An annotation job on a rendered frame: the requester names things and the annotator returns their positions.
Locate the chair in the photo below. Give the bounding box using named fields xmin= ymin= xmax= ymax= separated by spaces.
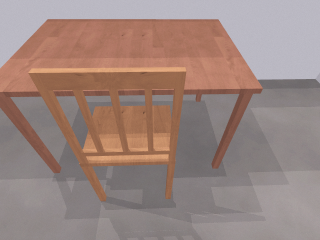
xmin=28 ymin=67 xmax=187 ymax=202

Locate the table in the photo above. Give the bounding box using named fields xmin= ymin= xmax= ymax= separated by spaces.
xmin=0 ymin=19 xmax=263 ymax=173

